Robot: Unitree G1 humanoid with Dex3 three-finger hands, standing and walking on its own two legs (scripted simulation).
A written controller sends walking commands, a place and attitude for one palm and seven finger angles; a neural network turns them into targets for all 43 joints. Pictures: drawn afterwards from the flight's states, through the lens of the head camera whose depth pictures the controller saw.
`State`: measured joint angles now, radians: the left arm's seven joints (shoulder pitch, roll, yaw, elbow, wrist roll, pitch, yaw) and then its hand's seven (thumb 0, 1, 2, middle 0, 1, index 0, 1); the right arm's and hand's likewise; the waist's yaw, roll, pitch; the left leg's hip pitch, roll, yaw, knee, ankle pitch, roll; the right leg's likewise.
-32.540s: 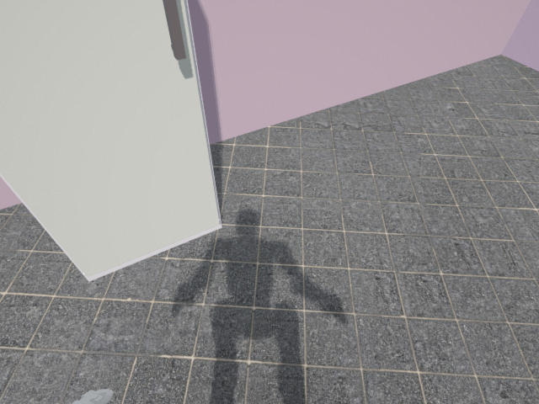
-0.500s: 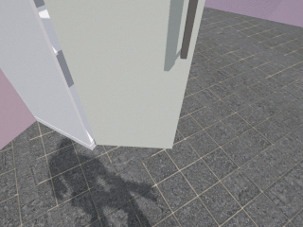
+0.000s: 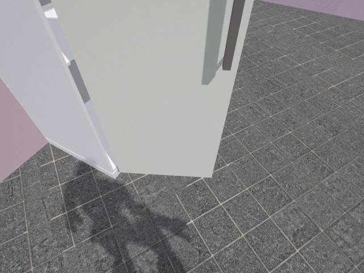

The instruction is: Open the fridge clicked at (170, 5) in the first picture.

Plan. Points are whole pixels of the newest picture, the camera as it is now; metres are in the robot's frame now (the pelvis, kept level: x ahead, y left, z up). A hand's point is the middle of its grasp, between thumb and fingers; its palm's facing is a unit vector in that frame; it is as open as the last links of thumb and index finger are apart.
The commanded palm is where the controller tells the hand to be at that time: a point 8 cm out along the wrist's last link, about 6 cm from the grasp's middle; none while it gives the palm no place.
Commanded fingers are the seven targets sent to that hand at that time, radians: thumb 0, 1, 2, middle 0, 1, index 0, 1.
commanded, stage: look to check the result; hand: right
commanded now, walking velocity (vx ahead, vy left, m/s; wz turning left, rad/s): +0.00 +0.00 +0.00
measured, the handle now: (235, 13) +0.69 -0.09 +0.24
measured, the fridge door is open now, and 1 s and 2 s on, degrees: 65 65 65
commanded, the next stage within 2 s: stand and wait in 0.28 s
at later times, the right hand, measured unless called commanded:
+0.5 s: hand out of the picture +0.10 -0.23 -0.16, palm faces -0.03 +0.94 -0.33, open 7.4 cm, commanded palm none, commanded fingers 0.00 -0.90 -0.90 0.20 0.30 0.20 0.30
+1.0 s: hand out of the picture +0.09 -0.22 -0.16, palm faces -0.04 +0.94 -0.33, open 7.4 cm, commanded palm none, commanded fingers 0.00 -0.90 -0.90 0.20 0.30 0.20 0.30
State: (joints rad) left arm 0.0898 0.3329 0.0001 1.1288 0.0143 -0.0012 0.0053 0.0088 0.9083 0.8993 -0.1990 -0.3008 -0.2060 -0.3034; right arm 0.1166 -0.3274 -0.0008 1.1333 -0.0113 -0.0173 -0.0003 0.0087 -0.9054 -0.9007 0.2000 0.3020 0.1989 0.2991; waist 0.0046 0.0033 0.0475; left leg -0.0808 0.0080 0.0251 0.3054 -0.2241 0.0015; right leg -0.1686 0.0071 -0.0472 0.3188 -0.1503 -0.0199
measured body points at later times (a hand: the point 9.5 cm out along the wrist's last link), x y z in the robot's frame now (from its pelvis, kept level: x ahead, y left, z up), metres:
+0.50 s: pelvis +0.02 +0.01 +0.00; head +0.03 +0.02 +0.45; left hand +0.10 +0.30 -0.14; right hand +0.10 -0.28 -0.13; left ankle -0.04 +0.12 -0.75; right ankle +0.01 -0.10 -0.75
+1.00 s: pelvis +0.02 +0.02 +0.00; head +0.03 +0.02 +0.45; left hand +0.08 +0.31 -0.14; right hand +0.09 -0.27 -0.14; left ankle -0.04 +0.12 -0.75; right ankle +0.01 -0.10 -0.75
